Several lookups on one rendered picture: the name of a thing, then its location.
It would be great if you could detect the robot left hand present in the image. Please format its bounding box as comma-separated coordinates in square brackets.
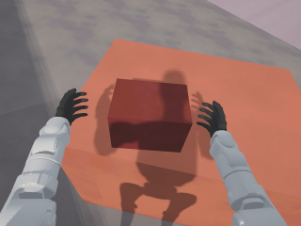
[55, 88, 88, 126]

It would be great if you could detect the right robot upper arm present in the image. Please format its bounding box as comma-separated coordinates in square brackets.
[231, 207, 286, 226]

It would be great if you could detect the pedestal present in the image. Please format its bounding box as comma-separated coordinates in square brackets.
[61, 39, 301, 226]

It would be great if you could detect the robot right hand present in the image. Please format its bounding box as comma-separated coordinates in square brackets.
[197, 101, 227, 138]

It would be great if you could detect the left robot upper arm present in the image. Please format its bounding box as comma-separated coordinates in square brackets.
[0, 199, 56, 226]

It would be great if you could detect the carton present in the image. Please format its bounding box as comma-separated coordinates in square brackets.
[107, 78, 193, 153]

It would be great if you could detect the robot left forearm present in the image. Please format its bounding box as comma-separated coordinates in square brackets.
[0, 117, 71, 221]

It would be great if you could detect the robot right forearm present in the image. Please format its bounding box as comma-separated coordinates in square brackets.
[209, 130, 288, 226]

